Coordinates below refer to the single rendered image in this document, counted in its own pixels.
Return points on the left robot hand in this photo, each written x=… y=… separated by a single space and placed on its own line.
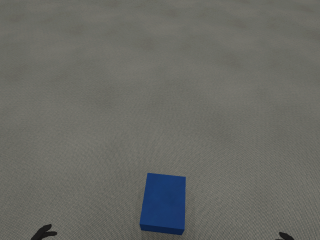
x=43 y=233

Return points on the carton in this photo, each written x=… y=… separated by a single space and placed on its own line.
x=163 y=207

